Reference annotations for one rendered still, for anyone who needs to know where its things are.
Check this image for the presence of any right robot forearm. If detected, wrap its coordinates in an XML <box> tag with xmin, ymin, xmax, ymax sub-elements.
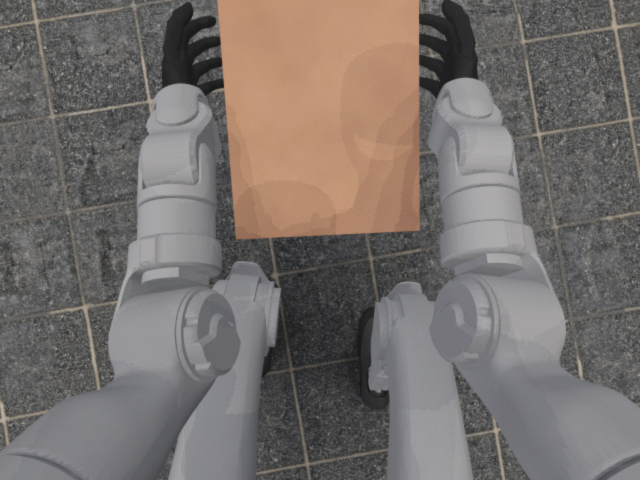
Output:
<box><xmin>427</xmin><ymin>78</ymin><xmax>566</xmax><ymax>326</ymax></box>

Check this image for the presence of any left robot upper arm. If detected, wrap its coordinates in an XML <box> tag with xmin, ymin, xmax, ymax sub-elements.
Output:
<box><xmin>0</xmin><ymin>286</ymin><xmax>241</xmax><ymax>480</ymax></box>

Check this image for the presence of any carton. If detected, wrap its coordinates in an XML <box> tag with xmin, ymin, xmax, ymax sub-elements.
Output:
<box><xmin>217</xmin><ymin>0</ymin><xmax>420</xmax><ymax>240</ymax></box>

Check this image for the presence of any left robot hand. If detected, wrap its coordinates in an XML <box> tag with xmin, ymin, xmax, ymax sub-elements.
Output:
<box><xmin>162</xmin><ymin>2</ymin><xmax>224</xmax><ymax>96</ymax></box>

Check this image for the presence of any left robot forearm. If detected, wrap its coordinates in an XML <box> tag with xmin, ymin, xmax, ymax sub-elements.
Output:
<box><xmin>108</xmin><ymin>83</ymin><xmax>222</xmax><ymax>361</ymax></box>

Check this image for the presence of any robot left thigh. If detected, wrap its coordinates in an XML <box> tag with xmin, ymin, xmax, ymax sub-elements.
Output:
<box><xmin>168</xmin><ymin>274</ymin><xmax>281</xmax><ymax>480</ymax></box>

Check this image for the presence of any right robot upper arm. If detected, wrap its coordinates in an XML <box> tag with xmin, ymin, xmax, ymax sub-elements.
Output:
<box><xmin>429</xmin><ymin>273</ymin><xmax>640</xmax><ymax>480</ymax></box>

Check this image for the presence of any left robot shin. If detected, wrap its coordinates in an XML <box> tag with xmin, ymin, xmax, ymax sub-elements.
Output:
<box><xmin>212</xmin><ymin>261</ymin><xmax>270</xmax><ymax>356</ymax></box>

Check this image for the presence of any right robot hand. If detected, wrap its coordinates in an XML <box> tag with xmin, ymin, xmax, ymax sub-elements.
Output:
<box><xmin>419</xmin><ymin>0</ymin><xmax>478</xmax><ymax>99</ymax></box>

